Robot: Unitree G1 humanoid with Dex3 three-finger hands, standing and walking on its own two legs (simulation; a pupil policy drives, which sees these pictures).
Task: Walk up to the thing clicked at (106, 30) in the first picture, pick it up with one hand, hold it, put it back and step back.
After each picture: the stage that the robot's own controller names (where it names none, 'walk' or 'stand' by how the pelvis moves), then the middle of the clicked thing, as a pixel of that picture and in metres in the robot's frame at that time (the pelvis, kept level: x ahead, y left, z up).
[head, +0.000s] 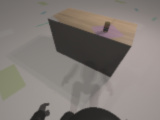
stand; (106, 27) +1.05 -0.16 +0.00
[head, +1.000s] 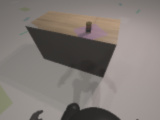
walk; (88, 27) +0.94 +0.10 +0.02
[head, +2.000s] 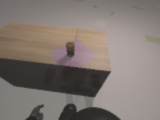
walk; (70, 49) +0.53 +0.20 +0.03
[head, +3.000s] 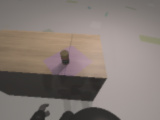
stand; (65, 57) +0.47 +0.21 +0.00
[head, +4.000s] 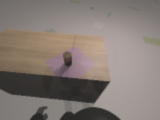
stand; (67, 59) +0.46 +0.19 +0.00
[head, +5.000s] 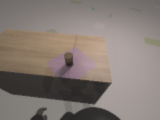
stand; (69, 60) +0.45 +0.18 +0.00
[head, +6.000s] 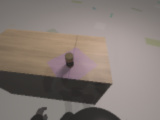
stand; (69, 60) +0.45 +0.18 +0.00
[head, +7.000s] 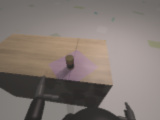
rise first; (70, 62) +0.44 +0.19 +0.00
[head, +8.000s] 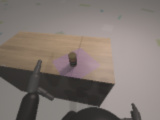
go down; (72, 59) +0.46 +0.19 +0.01
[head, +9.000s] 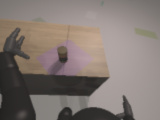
go down; (62, 55) +0.45 +0.18 +0.03
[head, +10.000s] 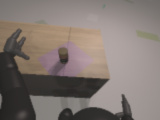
approach; (63, 56) +0.45 +0.18 +0.03
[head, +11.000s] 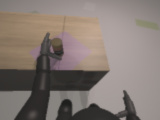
close in; (57, 48) +0.47 +0.19 +0.07
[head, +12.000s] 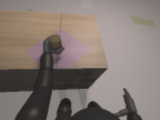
lift; (56, 45) +0.48 +0.19 +0.08
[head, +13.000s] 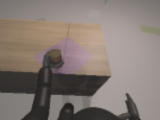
lift; (56, 59) +0.39 +0.21 +0.07
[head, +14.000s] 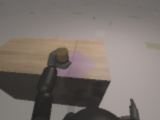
lift; (63, 58) +0.32 +0.17 +0.20
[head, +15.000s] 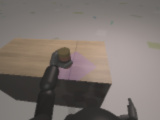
hold; (65, 58) +0.33 +0.16 +0.19
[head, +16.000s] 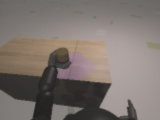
hold; (63, 58) +0.32 +0.17 +0.19
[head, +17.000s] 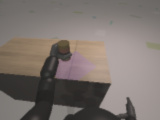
crouch; (64, 51) +0.37 +0.17 +0.21
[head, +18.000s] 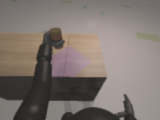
lower; (57, 38) +0.47 +0.20 +0.21
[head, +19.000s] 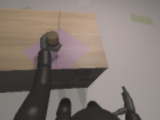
lower; (54, 42) +0.50 +0.20 +0.08
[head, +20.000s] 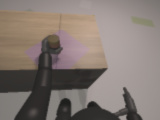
lower; (55, 45) +0.48 +0.20 +0.08
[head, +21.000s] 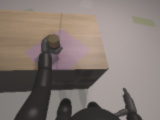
lower; (55, 44) +0.48 +0.20 +0.08
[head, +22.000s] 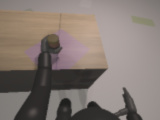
lower; (54, 44) +0.48 +0.20 +0.08
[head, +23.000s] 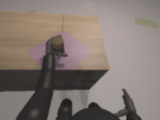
open; (58, 46) +0.48 +0.18 +0.07
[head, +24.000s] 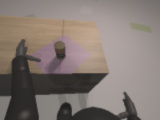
sink last; (60, 51) +0.46 +0.17 +0.06
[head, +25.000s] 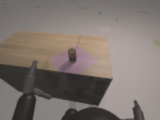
stand; (72, 55) +0.50 +0.19 +0.04
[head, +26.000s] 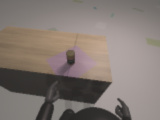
stand; (70, 57) +0.46 +0.18 +0.02
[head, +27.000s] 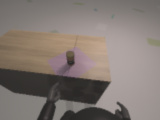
stand; (70, 58) +0.47 +0.18 +0.01
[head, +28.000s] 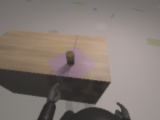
stand; (70, 58) +0.46 +0.18 +0.01
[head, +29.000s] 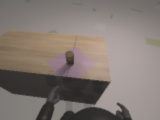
stand; (70, 58) +0.47 +0.18 +0.01
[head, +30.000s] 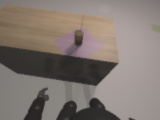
walk; (78, 38) +0.59 +0.11 +0.03
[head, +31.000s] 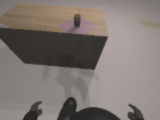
walk; (77, 21) +0.89 +0.21 +0.04
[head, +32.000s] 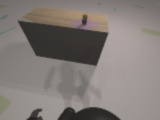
stand; (84, 20) +1.15 +0.15 +0.02
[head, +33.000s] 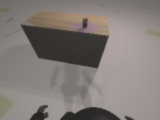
stand; (85, 23) +1.12 +0.14 +0.00
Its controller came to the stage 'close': yes
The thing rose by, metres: 0.20
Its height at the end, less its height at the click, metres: +0.00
